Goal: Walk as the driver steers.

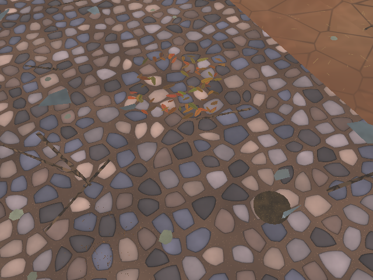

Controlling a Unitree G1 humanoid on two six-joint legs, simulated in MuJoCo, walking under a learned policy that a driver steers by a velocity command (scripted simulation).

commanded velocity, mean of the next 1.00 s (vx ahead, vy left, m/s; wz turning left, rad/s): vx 0.27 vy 0.00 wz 0.49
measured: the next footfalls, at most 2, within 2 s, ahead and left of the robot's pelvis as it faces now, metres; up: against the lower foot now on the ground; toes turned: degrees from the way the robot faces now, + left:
left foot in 0.40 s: +0.38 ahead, +0.17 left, +0.00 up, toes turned +16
right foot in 0.88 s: +0.53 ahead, -0.01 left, +0.00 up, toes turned +35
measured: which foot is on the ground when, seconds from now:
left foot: up 0.00-0.38, down 0.40-0.88, up 0.90-1.00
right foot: down 0.00-0.42, up 0.44-0.86, down 0.88-1.00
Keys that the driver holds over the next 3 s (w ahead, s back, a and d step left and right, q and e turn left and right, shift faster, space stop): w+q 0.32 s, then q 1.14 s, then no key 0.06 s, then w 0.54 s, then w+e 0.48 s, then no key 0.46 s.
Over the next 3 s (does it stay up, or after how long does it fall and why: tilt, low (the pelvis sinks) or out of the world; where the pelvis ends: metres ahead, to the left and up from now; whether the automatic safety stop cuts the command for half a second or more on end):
stays up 0.71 0.50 0.00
